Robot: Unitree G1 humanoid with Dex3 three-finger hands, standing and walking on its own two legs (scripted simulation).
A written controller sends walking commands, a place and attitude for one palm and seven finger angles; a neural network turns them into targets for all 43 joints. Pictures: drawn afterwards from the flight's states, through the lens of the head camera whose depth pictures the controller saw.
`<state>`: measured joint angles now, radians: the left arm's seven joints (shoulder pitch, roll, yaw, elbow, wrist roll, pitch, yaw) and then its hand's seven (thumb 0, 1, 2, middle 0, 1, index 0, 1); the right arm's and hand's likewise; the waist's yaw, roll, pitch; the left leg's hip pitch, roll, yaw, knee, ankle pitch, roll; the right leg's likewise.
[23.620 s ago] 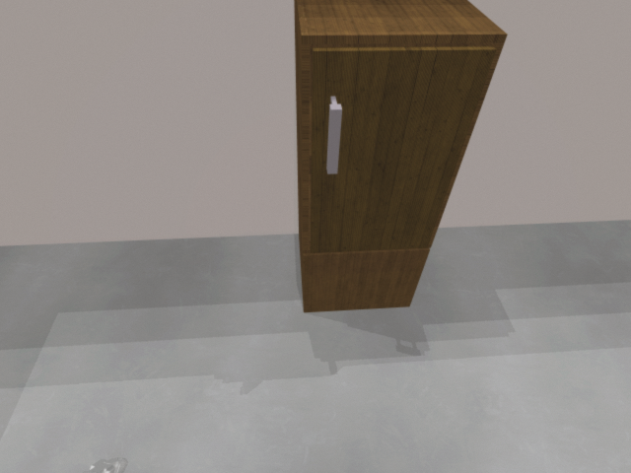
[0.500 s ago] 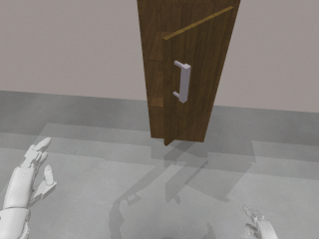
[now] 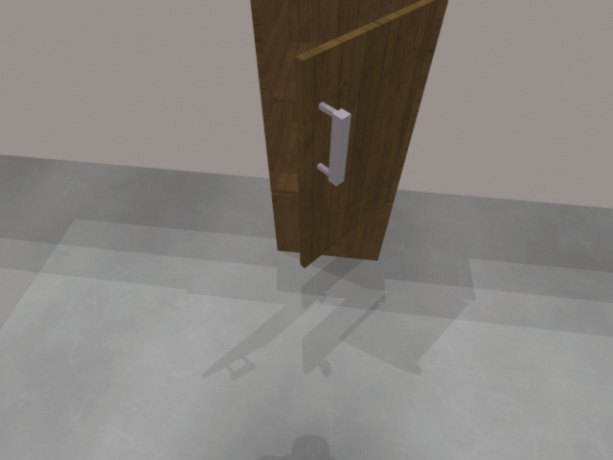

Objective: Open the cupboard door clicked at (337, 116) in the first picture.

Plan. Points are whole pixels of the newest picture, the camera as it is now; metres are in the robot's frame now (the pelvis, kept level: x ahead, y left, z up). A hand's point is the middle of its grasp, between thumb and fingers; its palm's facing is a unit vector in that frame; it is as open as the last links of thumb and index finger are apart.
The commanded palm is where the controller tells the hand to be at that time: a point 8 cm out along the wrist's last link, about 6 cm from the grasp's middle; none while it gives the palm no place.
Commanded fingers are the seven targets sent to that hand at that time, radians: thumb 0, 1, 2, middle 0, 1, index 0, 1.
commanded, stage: let the arm hang, fingers relaxed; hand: left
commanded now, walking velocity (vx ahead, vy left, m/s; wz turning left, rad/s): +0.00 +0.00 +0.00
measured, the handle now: (330, 145) +0.64 +0.00 +0.02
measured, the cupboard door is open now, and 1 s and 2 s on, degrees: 50 50 50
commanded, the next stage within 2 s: look to check the result in 0.52 s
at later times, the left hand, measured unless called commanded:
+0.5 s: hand out of the picture +0.06 +0.17 -0.17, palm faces +0.01 -0.98 -0.21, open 7.3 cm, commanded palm none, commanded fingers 0.00 0.90 0.90 -0.20 -0.30 -0.20 -0.30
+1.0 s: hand out of the picture +0.03 +0.17 -0.17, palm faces +0.02 -0.98 -0.21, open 7.4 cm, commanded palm none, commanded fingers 0.00 0.90 0.90 -0.20 -0.30 -0.20 -0.30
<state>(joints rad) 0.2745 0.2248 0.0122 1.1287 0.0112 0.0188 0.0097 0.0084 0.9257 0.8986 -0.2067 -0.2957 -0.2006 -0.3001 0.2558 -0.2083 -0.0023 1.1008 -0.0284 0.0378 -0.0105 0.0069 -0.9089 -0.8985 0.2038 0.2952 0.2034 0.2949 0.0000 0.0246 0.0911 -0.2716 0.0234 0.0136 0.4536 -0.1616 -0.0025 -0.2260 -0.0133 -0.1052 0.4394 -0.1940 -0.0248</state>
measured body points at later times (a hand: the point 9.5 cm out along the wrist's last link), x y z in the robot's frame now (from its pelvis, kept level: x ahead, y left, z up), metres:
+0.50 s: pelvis +0.02 -0.01 +0.00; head +0.03 -0.01 +0.45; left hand +0.06 +0.23 -0.15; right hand +0.02 -0.23 -0.16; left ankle +0.05 +0.12 -0.74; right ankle +0.03 -0.11 -0.74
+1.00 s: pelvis +0.03 -0.01 +0.01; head +0.05 -0.02 +0.45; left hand +0.03 +0.22 -0.15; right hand +0.03 -0.23 -0.16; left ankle +0.05 +0.12 -0.74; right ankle +0.03 -0.11 -0.74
